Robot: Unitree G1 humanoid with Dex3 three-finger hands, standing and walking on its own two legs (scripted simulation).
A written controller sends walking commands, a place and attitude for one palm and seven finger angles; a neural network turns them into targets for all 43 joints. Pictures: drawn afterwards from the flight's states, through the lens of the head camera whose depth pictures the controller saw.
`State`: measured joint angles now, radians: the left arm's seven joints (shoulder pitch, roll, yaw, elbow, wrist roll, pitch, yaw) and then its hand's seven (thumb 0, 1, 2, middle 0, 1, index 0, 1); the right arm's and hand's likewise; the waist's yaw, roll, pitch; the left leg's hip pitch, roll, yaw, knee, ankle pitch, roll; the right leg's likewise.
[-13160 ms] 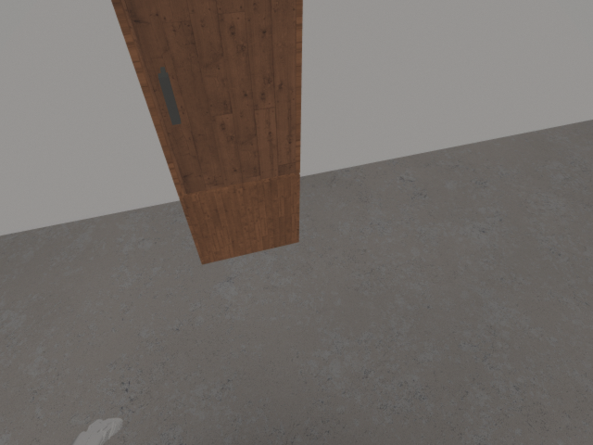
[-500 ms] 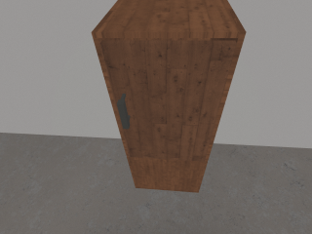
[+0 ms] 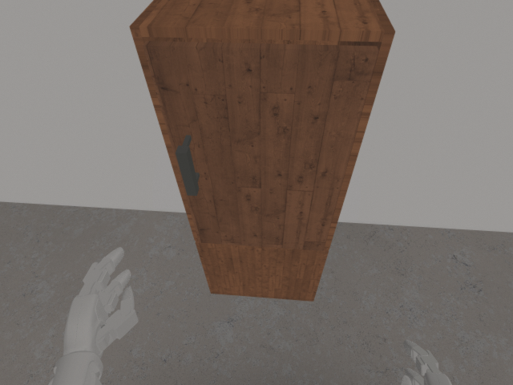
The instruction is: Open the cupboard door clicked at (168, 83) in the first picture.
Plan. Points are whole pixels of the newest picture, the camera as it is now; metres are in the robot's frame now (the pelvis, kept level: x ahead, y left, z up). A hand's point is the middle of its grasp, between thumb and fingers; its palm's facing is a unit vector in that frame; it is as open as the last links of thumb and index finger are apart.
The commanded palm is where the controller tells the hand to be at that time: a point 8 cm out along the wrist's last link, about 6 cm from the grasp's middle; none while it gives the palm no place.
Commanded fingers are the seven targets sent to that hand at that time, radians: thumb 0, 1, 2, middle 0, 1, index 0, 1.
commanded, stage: raise the hand with hooked fingers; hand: left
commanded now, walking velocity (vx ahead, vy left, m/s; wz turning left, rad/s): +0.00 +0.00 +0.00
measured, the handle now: (190, 165) +0.54 +0.17 +0.02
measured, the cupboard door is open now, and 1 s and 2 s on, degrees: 0 0 0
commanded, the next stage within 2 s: move the hooked fingers beside the handle in 1.88 s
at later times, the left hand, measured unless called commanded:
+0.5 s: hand (116, 331) +0.21 +0.23 -0.02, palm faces -0.14 -0.99 -0.05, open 10.4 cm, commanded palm +0.17 +0.29 -0.01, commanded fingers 0.00 0.04 0.53 -0.26 -0.86 -0.26 -0.86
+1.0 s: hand (80, 297) +0.25 +0.29 +0.02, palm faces -0.01 -1.00 -0.07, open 13.3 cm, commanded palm +0.22 +0.33 +0.02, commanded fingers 0.00 -0.50 0.30 -0.30 -1.20 -0.30 -1.20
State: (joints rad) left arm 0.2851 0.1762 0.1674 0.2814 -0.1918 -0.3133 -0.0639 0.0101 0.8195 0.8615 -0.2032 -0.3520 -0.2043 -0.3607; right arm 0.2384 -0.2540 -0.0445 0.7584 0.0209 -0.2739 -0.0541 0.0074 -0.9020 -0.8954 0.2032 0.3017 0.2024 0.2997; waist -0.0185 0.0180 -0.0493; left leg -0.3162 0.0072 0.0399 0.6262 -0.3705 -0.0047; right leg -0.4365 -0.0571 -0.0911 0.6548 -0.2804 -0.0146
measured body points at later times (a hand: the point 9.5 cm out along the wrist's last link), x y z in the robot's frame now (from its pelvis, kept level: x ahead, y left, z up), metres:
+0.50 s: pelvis -0.04 +0.02 -0.07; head +0.03 +0.03 +0.38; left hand +0.21 +0.28 -0.01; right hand +0.14 -0.19 -0.15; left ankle -0.03 +0.12 -0.72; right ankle +0.03 -0.11 -0.72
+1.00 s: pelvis -0.01 +0.04 -0.04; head +0.05 +0.06 +0.40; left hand +0.24 +0.34 +0.02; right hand +0.17 -0.21 -0.10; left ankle -0.03 +0.12 -0.72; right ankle +0.03 -0.11 -0.72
